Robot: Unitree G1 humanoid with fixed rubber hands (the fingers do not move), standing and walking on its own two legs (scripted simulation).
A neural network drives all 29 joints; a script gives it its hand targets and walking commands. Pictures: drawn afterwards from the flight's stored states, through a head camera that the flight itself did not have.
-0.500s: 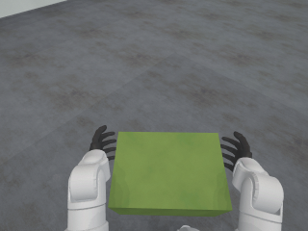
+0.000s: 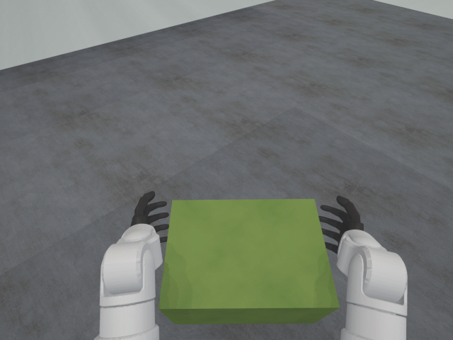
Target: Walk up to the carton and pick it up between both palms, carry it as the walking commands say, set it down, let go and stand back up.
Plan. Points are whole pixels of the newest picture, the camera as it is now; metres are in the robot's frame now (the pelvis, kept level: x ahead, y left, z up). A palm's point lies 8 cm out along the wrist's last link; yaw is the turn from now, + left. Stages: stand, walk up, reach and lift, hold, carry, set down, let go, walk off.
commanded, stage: carry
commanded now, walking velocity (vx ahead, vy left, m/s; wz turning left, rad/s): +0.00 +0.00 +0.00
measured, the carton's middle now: (243, 262) +0.27 +0.01 -0.01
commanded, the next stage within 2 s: none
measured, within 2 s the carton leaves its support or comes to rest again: neither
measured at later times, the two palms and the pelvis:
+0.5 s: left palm (164, 156) +0.48 +0.20 +0.05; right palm (316, 171) +0.46 -0.14 +0.06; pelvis +0.20 +0.04 -0.02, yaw -3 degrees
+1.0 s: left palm (174, 109) +0.71 +0.23 +0.02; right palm (290, 118) +0.70 -0.11 +0.03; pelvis +0.44 +0.07 -0.03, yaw +0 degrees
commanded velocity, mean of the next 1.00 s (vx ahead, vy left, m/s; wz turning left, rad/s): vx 0.00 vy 0.00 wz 0.00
